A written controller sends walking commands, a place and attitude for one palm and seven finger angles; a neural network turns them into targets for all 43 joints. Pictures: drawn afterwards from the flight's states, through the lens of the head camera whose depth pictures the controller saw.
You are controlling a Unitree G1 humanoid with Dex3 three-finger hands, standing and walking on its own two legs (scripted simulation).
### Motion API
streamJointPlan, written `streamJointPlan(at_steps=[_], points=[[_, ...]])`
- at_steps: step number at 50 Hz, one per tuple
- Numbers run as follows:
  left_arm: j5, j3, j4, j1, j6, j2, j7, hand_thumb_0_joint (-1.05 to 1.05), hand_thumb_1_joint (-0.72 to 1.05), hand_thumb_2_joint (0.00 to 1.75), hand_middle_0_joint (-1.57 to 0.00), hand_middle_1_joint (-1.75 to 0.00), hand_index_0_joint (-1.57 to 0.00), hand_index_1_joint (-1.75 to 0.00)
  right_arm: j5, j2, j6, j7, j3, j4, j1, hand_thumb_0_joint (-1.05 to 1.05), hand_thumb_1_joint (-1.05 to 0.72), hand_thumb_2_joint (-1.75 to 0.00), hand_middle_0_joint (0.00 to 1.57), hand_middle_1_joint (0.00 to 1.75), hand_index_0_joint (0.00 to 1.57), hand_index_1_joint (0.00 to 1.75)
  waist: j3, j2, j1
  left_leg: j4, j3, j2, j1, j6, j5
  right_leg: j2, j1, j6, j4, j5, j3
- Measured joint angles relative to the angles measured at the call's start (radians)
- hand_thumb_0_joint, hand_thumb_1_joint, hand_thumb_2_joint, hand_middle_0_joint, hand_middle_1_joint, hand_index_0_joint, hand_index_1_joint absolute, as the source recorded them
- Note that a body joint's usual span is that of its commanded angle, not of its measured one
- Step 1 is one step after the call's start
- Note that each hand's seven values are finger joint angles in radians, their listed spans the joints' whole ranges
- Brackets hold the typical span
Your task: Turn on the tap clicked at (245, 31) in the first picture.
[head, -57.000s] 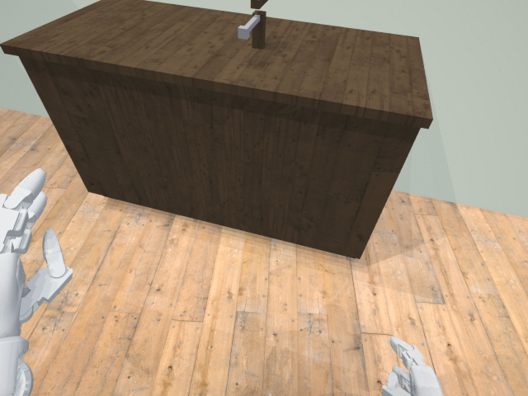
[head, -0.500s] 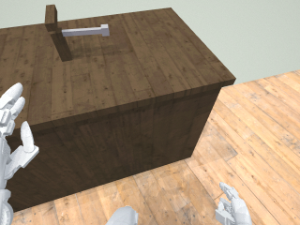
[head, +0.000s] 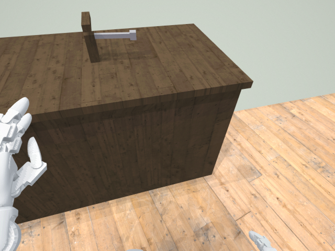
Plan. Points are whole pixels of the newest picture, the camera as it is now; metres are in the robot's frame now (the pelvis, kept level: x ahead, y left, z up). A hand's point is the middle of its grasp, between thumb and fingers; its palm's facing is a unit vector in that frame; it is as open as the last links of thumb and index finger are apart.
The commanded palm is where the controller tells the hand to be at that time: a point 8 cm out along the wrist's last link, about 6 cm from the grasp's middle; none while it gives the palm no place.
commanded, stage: stop stepping back and stand still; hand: left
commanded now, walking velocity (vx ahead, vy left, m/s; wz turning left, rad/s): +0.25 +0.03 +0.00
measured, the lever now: (133, 35) +0.81 +0.17 +0.17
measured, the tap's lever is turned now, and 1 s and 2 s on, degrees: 82 82 82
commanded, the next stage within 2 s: stand and check the lever's angle in 1.14 s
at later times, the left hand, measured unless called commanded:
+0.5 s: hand (51, 179) +0.19 +0.20 +0.19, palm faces +0.36 -0.87 -0.35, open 7.4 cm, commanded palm +0.14 +0.25 +0.20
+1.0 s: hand (43, 160) +0.22 +0.23 +0.19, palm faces +0.42 -0.84 -0.35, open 7.4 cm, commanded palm +0.17 +0.26 +0.20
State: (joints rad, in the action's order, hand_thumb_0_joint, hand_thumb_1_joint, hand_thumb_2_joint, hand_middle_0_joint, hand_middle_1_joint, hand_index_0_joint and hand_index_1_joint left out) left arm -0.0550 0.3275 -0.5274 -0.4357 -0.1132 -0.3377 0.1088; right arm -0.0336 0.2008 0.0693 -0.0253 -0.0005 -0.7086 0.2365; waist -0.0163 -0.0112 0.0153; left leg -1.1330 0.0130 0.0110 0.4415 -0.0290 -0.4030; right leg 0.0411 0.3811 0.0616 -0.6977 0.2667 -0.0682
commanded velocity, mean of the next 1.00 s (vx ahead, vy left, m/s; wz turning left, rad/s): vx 0.05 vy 0.03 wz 0.00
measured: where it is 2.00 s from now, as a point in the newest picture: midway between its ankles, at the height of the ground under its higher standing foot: outside the picture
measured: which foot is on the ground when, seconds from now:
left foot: down 0.00-1.00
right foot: down 0.00-0.08, up 0.10-0.32, down 0.34-1.00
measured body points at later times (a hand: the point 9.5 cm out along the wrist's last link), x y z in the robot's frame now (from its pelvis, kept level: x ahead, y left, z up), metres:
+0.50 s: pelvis -0.03 -0.03 +0.01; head -0.03 -0.02 +0.46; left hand +0.16 +0.24 +0.21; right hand +0.11 -0.28 -0.08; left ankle -0.01 +0.09 -0.69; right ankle +0.02 -0.14 -0.71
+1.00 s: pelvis +0.01 -0.02 +0.03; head +0.01 -0.01 +0.48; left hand +0.19 +0.27 +0.21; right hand +0.20 -0.23 -0.05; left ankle +0.01 +0.09 -0.71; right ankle +0.02 -0.14 -0.71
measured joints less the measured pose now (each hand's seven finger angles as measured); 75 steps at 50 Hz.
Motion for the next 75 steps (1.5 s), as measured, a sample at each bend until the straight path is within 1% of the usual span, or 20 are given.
streamJointPlan(at_steps=[2,4,6,8,10,14,17,18,19,21,22,25,27,31,33,34,37,40,48,75], points=[[0.001,0.001,-0.037,-0.042,0.007,-0.016,0.007,0.02,0.89,0.90,-0.21,-0.30,-0.21,-0.30,0.003,-0.013,0.000,-0.009,-0.011,0.014,0.001,0.02,-0.91,-0.90,0.20,0.30,0.20,0.30,0.019,0.029,0.007,0.178,-0.036,0.009,-0.059,-0.014,-0.006,-0.016,0.022,0.000,0.010,-0.009,0.002],[0.002,0.009,-0.068,-0.065,0.005,-0.038,0.019,0.02,0.89,0.90,-0.21,-0.30,-0.21,-0.30,0.012,-0.007,0.016,-0.025,-0.018,0.048,0.007,0.02,-0.91,-0.90,0.20,0.30,0.20,0.30,0.033,0.026,0.008,0.401,-0.040,0.020,-0.137,-0.033,-0.055,-0.022,0.070,-0.007,-0.044,0.066,-0.009],[0.009,0.030,-0.044,-0.049,-0.005,-0.062,0.035,0.02,0.88,0.90,-0.21,-0.31,-0.21,-0.31,0.017,-0.023,0.033,-0.036,-0.015,0.054,-0.005,0.02,-0.91,-0.90,0.20,0.30,0.20,0.30,0.020,0.050,0.000,0.401,-0.067,0.008,-0.135,-0.016,-0.026,-0.018,0.132,-0.031,-0.237,0.163,0.038],[0.019,0.045,0.013,-0.025,-0.012,-0.076,0.041,0.02,0.88,0.90,-0.21,-0.31,-0.21,-0.31,0.013,-0.041,0.050,-0.030,-0.016,0.049,0.002,0.02,-0.91,-0.90,0.20,0.30,0.20,0.30,0.030,0.056,0.009,0.435,-0.070,0.000,-0.150,-0.006,0.029,-0.011,0.182,-0.046,-0.444,0.156,0.070],[0.017,0.049,0.065,-0.005,-0.011,-0.073,0.040,0.02,0.88,0.90,-0.21,-0.31,-0.21,-0.31,0.007,-0.048,0.059,-0.020,-0.023,0.037,0.016,0.02,-0.91,-0.90,0.20,0.30,0.20,0.30,0.046,0.044,0.018,0.485,-0.054,0.004,-0.164,-0.004,0.068,-0.019,0.189,-0.054,-0.492,0.129,0.065],[0.012,0.034,0.084,-0.015,0.000,-0.027,0.040,0.02,0.89,0.90,-0.21,-0.30,-0.21,-0.30,0.010,-0.040,0.064,-0.014,-0.034,0.043,0.043,0.02,-0.91,-0.90,0.20,0.30,0.20,0.30,0.052,0.000,0.007,0.552,-0.038,0.040,-0.189,0.015,0.105,-0.054,0.068,-0.058,-0.186,0.119,0.023],[0.016,0.022,0.052,-0.031,-0.001,-0.033,0.039,0.02,0.89,0.90,-0.21,-0.30,-0.21,-0.30,0.017,-0.029,0.068,-0.021,-0.034,0.072,0.056,0.02,-0.90,-0.90,0.20,0.30,0.20,0.30,0.037,-0.008,-0.003,0.469,-0.030,0.053,-0.149,0.014,0.051,-0.062,-0.067,-0.045,0.096,0.056,0.011],[0.018,0.014,0.046,-0.020,-0.006,-0.028,0.035,0.02,0.89,0.90,-0.21,-0.30,-0.21,-0.30,0.017,-0.018,0.064,-0.022,-0.028,0.070,0.045,0.01,-0.90,-0.90,0.20,0.30,0.20,0.30,0.020,-0.020,-0.009,0.384,-0.016,0.057,-0.114,0.005,0.005,-0.054,-0.062,-0.041,0.102,-0.024,0.002],[0.017,-0.001,0.043,-0.005,-0.007,-0.017,0.029,0.02,0.89,0.90,-0.21,-0.30,-0.21,-0.30,0.017,-0.006,0.058,-0.023,-0.020,0.056,0.028,0.01,-0.90,-0.90,0.20,0.30,0.20,0.30,0.003,-0.033,-0.011,0.285,0.003,0.053,-0.077,0.002,-0.019,-0.046,-0.057,-0.041,0.082,-0.040,-0.010],[0.011,-0.022,0.033,0.007,-0.008,0.000,0.020,0.02,0.89,0.90,-0.21,-0.30,-0.21,-0.30,0.014,0.010,0.044,-0.023,-0.005,0.018,0.000,0.02,-0.90,-0.90,0.20,0.30,0.20,0.30,-0.013,-0.030,-0.015,0.139,0.014,0.029,-0.024,0.004,-0.011,-0.046,-0.062,-0.039,0.074,-0.025,-0.019],[0.008,-0.023,0.024,0.000,-0.007,0.003,0.018,0.02,0.89,0.90,-0.21,-0.30,-0.21,-0.30,0.013,0.013,0.035,-0.024,0.000,0.008,-0.009,0.02,-0.91,-0.90,0.20,0.30,0.20,0.30,-0.014,-0.018,-0.016,0.127,0.003,0.022,-0.017,0.003,0.002,-0.049,-0.064,-0.039,0.080,-0.021,-0.014],[0.002,-0.005,-0.015,-0.041,-0.009,-0.012,0.031,0.02,0.89,0.90,-0.21,-0.30,-0.21,-0.30,0.014,0.016,0.022,-0.034,0.006,0.024,-0.018,0.02,-0.91,-0.90,0.20,0.30,0.20,0.30,-0.011,0.021,-0.003,0.325,-0.041,0.021,-0.083,-0.006,0.033,-0.062,-0.061,-0.042,0.085,-0.018,-0.001],[-0.002,0.004,-0.037,-0.058,-0.015,-0.024,0.044,0.02,0.89,0.90,-0.21,-0.30,-0.21,-0.31,0.017,0.029,0.031,-0.047,0.014,0.057,-0.014,0.02,-0.91,-0.90,0.20,0.30,0.20,0.30,-0.012,0.018,0.010,0.478,-0.040,0.024,-0.139,-0.010,0.054,-0.063,-0.049,-0.048,0.057,0.000,-0.009],[0.006,0.026,-0.009,-0.049,-0.017,-0.047,0.060,0.02,0.88,0.90,-0.21,-0.31,-0.21,-0.31,0.015,0.018,0.053,-0.057,0.021,0.079,-0.013,0.02,-0.91,-0.90,0.20,0.30,0.20,0.30,-0.020,0.038,0.004,0.496,-0.053,0.005,-0.162,0.020,0.096,-0.060,-0.056,-0.061,0.027,0.078,0.037],[0.011,0.030,0.017,-0.038,-0.022,-0.048,0.060,0.02,0.89,0.90,-0.21,-0.30,-0.21,-0.30,0.014,0.014,0.064,-0.053,0.015,0.082,-0.006,0.02,-0.91,-0.90,0.19,0.30,0.20,0.30,-0.018,0.023,0.005,0.506,-0.037,0.006,-0.172,0.026,0.099,-0.053,-0.090,-0.059,0.091,-0.028,0.030],[0.011,0.029,0.027,-0.035,-0.026,-0.042,0.058,0.02,0.89,0.90,-0.21,-0.30,-0.21,-0.30,0.014,0.014,0.065,-0.047,0.012,0.079,-0.006,0.02,-0.91,-0.90,0.19,0.30,0.20,0.30,-0.016,0.011,0.005,0.506,-0.028,0.011,-0.173,0.028,0.097,-0.047,-0.102,-0.056,0.108,-0.039,0.021],[0.005,0.013,0.034,-0.037,-0.031,-0.010,0.052,0.02,0.89,0.90,-0.21,-0.30,-0.21,-0.30,0.015,0.014,0.057,-0.031,0.005,0.072,-0.014,0.02,-0.91,-0.90,0.20,0.30,0.20,0.30,-0.009,-0.009,-0.004,0.507,-0.010,0.017,-0.170,0.019,0.092,-0.035,-0.118,-0.049,0.140,-0.016,0.009],[0.002,-0.009,0.024,-0.045,-0.026,0.010,0.051,0.02,0.89,0.90,-0.21,-0.30,-0.21,-0.30,0.019,0.006,0.049,-0.028,-0.001,0.067,-0.030,0.02,-0.91,-0.90,0.20,0.30,0.20,0.30,-0.020,0.006,-0.016,0.551,-0.020,0.004,-0.201,0.026,0.105,-0.048,-0.135,-0.055,0.158,-0.016,0.019],[0.004,-0.013,0.052,-0.022,-0.026,-0.006,0.056,0.02,0.89,0.90,-0.21,-0.30,-0.21,-0.30,0.022,-0.018,0.042,-0.036,-0.020,0.099,-0.067,0.02,-0.91,-0.90,0.20,0.30,0.20,0.30,-0.027,0.008,-0.033,0.625,-0.039,-0.005,-0.246,0.015,0.130,-0.056,-0.168,-0.070,0.216,-0.038,0.038],[-0.006,-0.025,0.070,-0.043,-0.018,0.002,0.055,0.02,0.89,0.90,-0.21,-0.30,-0.21,-0.30,0.023,0.014,0.009,-0.046,-0.003,0.102,-0.041,0.02,-0.91,-0.90,0.20,0.30,0.20,0.30,-0.003,-0.007,-0.018,0.669,-0.045,0.005,-0.264,0.018,0.144,-0.044,-0.193,-0.069,0.284,-0.068,0.043]])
